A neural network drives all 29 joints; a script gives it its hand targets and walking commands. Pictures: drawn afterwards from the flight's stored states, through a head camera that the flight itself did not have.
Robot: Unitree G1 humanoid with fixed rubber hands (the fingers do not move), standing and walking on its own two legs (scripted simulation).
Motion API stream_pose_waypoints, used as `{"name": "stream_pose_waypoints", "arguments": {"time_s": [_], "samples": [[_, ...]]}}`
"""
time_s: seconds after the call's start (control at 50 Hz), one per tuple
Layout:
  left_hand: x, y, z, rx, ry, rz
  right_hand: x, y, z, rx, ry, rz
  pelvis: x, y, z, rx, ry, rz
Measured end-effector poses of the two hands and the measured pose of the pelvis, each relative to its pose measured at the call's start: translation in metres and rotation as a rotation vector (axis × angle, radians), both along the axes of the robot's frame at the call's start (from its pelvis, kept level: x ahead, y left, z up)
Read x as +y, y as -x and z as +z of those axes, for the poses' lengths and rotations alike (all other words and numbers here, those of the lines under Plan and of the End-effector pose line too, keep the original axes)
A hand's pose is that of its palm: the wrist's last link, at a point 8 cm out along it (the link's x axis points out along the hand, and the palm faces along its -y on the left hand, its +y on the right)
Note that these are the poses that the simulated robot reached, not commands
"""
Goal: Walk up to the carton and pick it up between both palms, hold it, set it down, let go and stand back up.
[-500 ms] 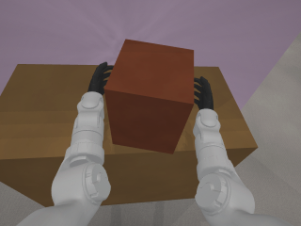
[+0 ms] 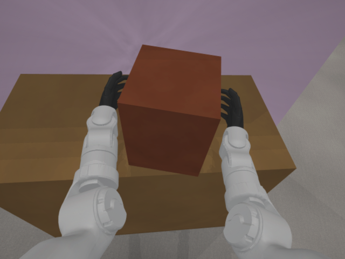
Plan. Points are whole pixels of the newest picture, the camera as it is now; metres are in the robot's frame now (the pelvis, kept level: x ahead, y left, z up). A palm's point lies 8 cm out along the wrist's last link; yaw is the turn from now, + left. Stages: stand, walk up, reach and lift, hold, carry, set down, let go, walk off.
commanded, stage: reach and lift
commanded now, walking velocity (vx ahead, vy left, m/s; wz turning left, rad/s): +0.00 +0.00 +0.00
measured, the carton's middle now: (171, 114) +0.46 +0.02 +0.05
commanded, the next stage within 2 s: none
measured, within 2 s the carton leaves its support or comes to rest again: leaves its support in 0.74 s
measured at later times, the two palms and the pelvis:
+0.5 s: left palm (109, 105) +0.42 +0.17 +0.11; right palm (234, 125) +0.39 -0.12 +0.10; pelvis +0.00 +0.01 +0.00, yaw -1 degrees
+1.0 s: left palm (123, 113) +0.40 +0.13 +0.11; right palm (253, 132) +0.36 -0.16 +0.11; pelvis -0.03 +0.00 +0.00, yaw -3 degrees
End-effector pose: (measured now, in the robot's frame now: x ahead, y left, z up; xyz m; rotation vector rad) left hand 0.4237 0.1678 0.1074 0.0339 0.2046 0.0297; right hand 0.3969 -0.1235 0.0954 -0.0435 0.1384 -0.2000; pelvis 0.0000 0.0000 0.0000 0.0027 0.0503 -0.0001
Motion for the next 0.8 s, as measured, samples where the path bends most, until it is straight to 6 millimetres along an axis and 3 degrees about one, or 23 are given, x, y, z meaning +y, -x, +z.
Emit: {"name": "stream_pose_waypoints", "arguments": {"time_s": [0.54, 0.8], "samples": [[-0.002, 0.006, 0.005, -0.046, -0.030, -0.016, -0.002, 0.008, 0.002, -0.054, 0.027, -0.005, 0.009, 0.004, 0.000, 0.045, 0.014, -0.016], [-0.026, 0.016, 0.003, -0.041, -0.021, -0.048, -0.023, 0.027, 0.005, -0.045, 0.021, -0.057, 0.005, 0.019, 0.001, 0.040, 0.012, -0.034]]}}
